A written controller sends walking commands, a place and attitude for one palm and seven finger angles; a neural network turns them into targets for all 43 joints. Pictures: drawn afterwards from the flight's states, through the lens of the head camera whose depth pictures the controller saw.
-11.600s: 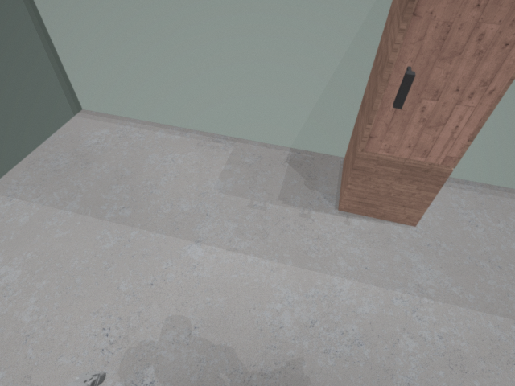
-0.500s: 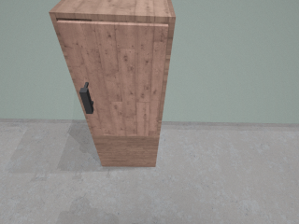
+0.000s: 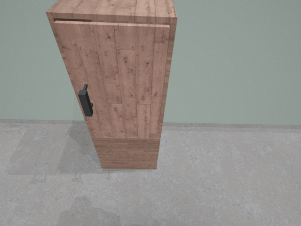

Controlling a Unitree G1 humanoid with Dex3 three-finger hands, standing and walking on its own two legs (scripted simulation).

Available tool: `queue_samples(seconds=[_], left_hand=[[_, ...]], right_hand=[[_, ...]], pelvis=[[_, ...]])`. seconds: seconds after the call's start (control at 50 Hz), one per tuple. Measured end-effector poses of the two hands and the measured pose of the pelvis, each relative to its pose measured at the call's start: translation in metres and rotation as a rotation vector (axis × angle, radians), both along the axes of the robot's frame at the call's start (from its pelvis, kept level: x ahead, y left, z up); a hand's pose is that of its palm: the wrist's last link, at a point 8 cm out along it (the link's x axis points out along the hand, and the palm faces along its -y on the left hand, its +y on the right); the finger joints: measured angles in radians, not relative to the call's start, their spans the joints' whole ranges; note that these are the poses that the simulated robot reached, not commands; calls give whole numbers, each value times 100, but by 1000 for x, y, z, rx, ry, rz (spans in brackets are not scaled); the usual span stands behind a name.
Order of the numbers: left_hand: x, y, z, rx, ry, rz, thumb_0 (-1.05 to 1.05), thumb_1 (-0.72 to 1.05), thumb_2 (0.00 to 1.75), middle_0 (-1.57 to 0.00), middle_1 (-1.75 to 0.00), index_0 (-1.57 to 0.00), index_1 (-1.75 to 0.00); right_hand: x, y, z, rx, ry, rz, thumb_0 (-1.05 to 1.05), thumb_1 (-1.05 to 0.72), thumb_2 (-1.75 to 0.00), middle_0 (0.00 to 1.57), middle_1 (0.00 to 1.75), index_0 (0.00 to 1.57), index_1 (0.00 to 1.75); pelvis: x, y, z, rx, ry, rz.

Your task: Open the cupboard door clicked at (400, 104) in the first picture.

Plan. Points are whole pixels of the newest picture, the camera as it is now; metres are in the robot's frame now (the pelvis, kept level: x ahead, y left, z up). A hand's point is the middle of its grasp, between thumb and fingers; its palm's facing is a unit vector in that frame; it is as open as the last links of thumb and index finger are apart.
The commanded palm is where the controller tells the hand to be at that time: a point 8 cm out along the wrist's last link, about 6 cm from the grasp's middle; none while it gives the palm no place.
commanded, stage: shuffle to correct the standing spot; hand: left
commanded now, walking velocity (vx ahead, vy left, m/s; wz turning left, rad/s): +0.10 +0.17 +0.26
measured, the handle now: (87, 100) +0.56 +0.29 -0.04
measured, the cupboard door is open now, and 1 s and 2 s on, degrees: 0 0 0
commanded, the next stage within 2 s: come to a stop and stand still in 0.06 s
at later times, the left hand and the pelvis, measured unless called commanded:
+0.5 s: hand out of the picture +0.04 +0.21 -0.18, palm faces +0.08 -0.98 -0.18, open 7.3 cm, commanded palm none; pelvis +0.03 +0.03 +0.00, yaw +2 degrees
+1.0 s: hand out of the picture +0.05 +0.15 -0.16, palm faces +0.05 -0.97 -0.26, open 7.3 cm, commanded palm none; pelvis +0.03 -0.03 +0.00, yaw +2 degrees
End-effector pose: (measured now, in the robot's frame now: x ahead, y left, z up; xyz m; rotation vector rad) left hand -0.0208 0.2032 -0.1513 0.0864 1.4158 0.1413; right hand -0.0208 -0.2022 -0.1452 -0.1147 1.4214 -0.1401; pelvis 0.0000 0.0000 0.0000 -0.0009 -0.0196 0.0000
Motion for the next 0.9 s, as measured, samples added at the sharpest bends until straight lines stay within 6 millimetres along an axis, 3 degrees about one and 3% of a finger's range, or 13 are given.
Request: queue_samples(seconds=[0.12, 0.28, 0.44, 0.52, 0.66, 0.9], left_hand=[[0, 7, -4, 4, -14, 48, 0, 92, 90, -20, -30, -20, -30], [-2, 37, -13, 1, 34, 82, 0, 91, 90, -20, -30, -20, -30], [38, 50, -2, 20, -8, 38, 1, 93, 90, -20, -30, -19, -30], [55, 53, 2, 40, -30, 23, 1, 94, 90, -20, -30, -20, -30], [79, 39, 6, 88, -96, -20, 1, 93, 90, -20, -30, -19, -30], [74, 6, 22, 124, -133, -39, 0, 94, 90, -20, -30, -20, -30]], right_hand=[[4, -2, -4, -6, 29, 30, 1, -91, -89, 20, 29, 20, 30], [28, 8, 5, -68, -11, 47, 1, -91, -90, 20, 29, 20, 30], [31, 39, 10, -30, -1, 36, 0, -91, -90, 20, 29, 20, 30], [28, 42, 5, -6, 19, 18, 1, -91, -89, 20, 29, 20, 30], [24, 21, -10, 27, 29, -15, 1, -91, -89, 21, 30, 21, 30], [58, -36, -17, 21, -110, 20, 1, -91, -90, 20, 29, 20, 30]], pelvis=[[4, 4, -5, -12, 5, 24], [18, 30, -8, -6, 11, 29], [25, 36, 2, -5, 13, 40], [26, 32, 3, 0, 9, 37], [24, 13, -5, 10, 9, 20], [26, -21, -4, 18, -2, 26]])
